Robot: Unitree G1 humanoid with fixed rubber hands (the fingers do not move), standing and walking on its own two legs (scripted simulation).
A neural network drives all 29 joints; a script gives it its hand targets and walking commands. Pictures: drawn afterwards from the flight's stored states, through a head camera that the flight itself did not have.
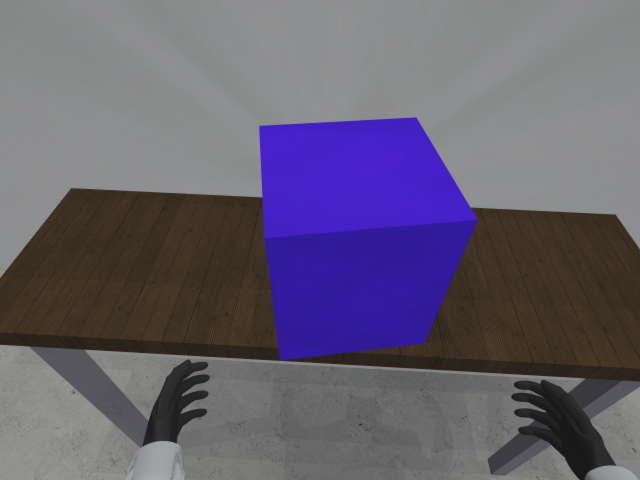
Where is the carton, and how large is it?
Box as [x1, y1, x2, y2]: [259, 117, 477, 360]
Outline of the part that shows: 415,117 259,126 264,238 280,360 424,342 477,219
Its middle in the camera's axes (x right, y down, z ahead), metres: +0.03 +0.01 +0.53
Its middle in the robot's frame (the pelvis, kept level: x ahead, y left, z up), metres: +0.39 -0.01 +0.09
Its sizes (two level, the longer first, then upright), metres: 0.210 0.200 0.250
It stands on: a table, 0.75 m high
